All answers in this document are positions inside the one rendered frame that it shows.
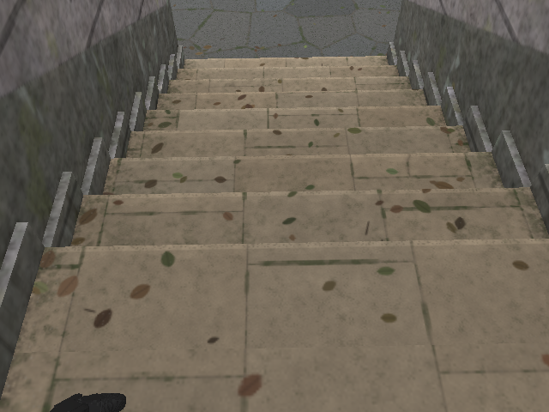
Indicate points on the robot left hand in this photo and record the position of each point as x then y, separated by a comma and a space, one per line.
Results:
104, 402

